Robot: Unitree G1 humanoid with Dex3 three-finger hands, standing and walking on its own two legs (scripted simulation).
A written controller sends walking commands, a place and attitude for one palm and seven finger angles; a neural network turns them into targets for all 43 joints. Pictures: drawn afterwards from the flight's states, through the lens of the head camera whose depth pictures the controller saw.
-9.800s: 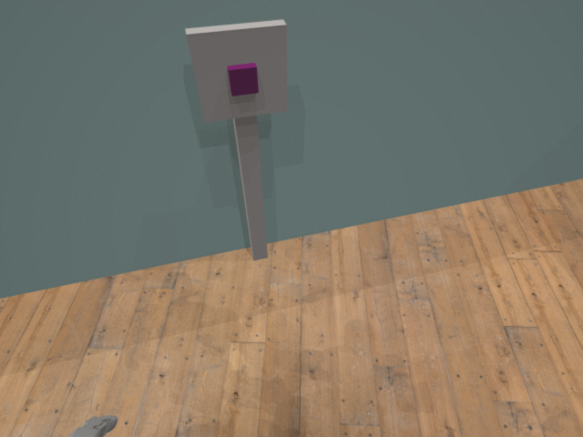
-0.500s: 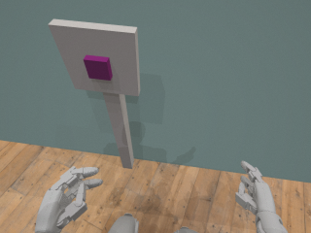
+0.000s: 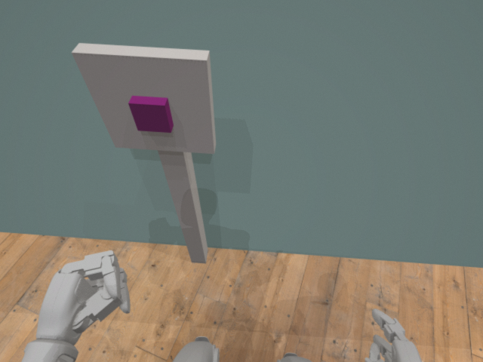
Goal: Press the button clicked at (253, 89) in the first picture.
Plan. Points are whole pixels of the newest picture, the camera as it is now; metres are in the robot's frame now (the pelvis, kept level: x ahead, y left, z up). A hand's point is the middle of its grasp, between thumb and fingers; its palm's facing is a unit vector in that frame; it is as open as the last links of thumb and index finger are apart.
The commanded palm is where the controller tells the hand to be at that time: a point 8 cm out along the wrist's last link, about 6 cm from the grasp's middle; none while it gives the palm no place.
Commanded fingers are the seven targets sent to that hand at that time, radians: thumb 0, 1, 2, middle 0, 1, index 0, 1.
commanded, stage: raise the hand and make a fist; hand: left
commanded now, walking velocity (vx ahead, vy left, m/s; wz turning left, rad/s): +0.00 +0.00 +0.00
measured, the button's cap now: (152, 113) +0.52 +0.19 +0.11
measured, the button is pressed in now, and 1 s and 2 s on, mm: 0 0 0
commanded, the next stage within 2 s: aim a knuckle at the button in 1.04 s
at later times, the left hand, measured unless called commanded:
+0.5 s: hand (90, 269) +0.23 +0.22 +0.09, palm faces +0.00 -1.00 -0.06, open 3.1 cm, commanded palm +0.20 +0.27 +0.10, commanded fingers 0.00 0.90 0.90 -1.30 -1.50 -1.30 -1.50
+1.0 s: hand (98, 257) +0.24 +0.20 +0.10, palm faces +0.00 -1.00 -0.06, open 3.1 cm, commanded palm +0.21 +0.26 +0.11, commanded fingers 0.00 0.90 0.90 -1.30 -1.50 -1.30 -1.50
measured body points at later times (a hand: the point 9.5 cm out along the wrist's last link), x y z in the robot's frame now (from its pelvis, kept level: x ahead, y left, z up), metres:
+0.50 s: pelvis +0.01 +0.01 +0.02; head +0.04 +0.02 +0.47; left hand +0.22 +0.27 +0.10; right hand +0.20 -0.20 -0.05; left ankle +0.04 +0.10 -0.67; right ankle +0.00 -0.10 -0.67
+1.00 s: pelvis +0.02 +0.00 +0.03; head +0.04 +0.00 +0.48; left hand +0.23 +0.26 +0.11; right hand +0.19 -0.24 -0.04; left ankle +0.04 +0.10 -0.67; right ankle +0.00 -0.10 -0.67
